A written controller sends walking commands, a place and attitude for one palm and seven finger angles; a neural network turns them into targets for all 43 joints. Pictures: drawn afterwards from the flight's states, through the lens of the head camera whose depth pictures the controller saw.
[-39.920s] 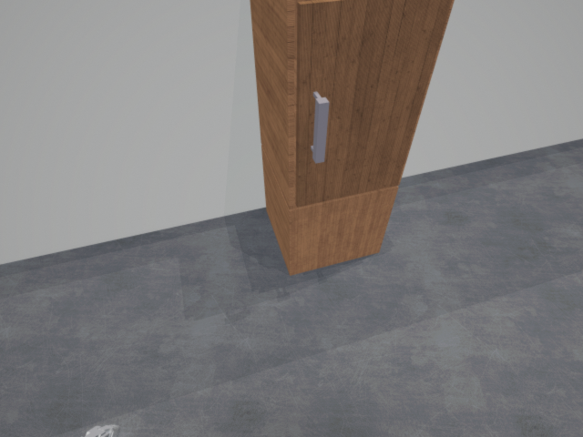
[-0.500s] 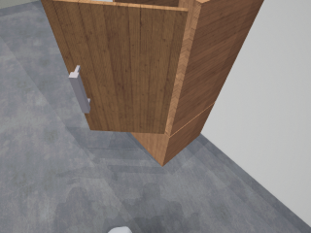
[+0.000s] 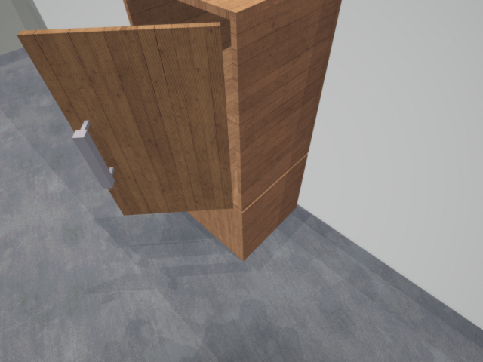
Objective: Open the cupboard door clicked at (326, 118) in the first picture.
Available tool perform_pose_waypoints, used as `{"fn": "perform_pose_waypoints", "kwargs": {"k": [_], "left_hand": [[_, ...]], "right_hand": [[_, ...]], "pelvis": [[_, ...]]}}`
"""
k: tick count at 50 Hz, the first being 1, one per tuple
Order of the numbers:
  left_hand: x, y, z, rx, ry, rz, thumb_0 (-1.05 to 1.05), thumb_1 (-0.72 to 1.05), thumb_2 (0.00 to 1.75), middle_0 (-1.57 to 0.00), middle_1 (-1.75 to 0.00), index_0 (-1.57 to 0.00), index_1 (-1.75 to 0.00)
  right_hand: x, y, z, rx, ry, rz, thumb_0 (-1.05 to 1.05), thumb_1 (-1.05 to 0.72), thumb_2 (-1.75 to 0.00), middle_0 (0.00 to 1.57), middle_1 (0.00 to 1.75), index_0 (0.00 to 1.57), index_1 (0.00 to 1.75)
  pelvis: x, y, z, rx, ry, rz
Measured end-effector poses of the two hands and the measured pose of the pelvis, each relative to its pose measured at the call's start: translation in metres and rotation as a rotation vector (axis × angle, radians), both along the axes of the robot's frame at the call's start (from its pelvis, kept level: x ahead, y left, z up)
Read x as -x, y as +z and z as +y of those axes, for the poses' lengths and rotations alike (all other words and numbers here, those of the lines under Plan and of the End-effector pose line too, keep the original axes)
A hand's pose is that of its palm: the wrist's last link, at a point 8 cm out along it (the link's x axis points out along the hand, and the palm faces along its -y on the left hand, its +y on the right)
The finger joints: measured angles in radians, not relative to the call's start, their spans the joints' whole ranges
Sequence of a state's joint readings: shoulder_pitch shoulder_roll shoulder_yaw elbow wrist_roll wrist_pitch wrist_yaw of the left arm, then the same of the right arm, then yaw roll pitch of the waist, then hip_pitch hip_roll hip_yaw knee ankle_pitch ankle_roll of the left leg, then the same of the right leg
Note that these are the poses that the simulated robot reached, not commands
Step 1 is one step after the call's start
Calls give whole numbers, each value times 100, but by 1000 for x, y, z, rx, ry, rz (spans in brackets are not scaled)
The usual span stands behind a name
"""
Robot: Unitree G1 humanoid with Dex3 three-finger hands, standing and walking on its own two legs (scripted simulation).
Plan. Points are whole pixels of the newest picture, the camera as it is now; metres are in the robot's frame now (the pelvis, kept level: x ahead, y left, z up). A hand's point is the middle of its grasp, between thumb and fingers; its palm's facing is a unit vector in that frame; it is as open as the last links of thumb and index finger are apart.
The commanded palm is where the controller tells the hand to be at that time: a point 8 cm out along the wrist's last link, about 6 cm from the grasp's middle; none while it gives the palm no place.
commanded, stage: come to a stop and stand still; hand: left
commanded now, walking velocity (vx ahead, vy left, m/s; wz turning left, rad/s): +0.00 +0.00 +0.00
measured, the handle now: (97, 155) +0.58 +0.38 -0.04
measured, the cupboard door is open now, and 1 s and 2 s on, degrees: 47 47 47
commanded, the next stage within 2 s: look again from close up in 1.16 s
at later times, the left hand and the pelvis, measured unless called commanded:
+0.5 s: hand out of the picture +0.01 +0.14 -0.17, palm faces +0.05 -0.98 -0.17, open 7.3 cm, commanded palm none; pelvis +0.02 -0.02 +0.00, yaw +1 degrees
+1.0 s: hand out of the picture +0.04 +0.17 -0.18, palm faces +0.04 -0.98 -0.18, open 7.4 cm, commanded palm none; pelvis +0.04 -0.01 +0.00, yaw +0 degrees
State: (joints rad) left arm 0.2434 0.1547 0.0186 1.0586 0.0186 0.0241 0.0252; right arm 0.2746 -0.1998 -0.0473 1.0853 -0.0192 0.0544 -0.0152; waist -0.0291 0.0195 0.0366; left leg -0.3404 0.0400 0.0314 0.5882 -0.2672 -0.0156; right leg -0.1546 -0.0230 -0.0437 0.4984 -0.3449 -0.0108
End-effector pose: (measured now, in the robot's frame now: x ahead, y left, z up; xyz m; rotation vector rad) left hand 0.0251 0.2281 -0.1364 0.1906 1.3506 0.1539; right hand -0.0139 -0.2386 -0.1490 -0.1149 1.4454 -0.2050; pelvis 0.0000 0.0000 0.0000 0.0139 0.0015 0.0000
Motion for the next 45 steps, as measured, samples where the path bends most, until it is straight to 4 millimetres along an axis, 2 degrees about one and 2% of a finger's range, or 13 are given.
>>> {"fn": "perform_pose_waypoints", "kwargs": {"k": [5,10,15,26,35,45], "left_hand": [[4,-8,-10,17,23,13,1,94,90,-20,-30,-21,-30],[10,-7,-19,27,34,25,1,94,90,-20,-30,-20,-30],[17,-6,-26,36,41,49,1,93,90,-20,-30,-20,-30],[24,-9,-37,65,72,81,1,91,90,-19,-30,-20,-30],[16,-11,-36,75,72,88,0,91,90,-20,-30,-20,-30],[-2,-10,-21,55,59,75,0,91,90,-19,-30,-20,-30]], "right_hand": [[23,1,-3,10,3,62,0,-91,-90,20,30,20,30],[27,2,0,-9,9,82,1,-91,-90,20,30,20,30],[15,2,4,-26,16,59,0,-91,-90,20,30,20,30],[-27,3,3,-11,52,-6,1,-92,-90,20,30,20,30],[-53,7,0,16,66,-41,0,-92,-90,20,30,20,30],[-63,7,6,18,67,-41,0,-92,-90,20,30,20,30]], "pelvis": [[-2,-2,-10,8,14,-12],[-2,1,-17,9,9,-22],[-5,2,-20,10,10,-23],[-19,3,-19,7,11,-17],[-30,3,-15,4,8,-13],[-40,3,-9,2,4,-6]]}}
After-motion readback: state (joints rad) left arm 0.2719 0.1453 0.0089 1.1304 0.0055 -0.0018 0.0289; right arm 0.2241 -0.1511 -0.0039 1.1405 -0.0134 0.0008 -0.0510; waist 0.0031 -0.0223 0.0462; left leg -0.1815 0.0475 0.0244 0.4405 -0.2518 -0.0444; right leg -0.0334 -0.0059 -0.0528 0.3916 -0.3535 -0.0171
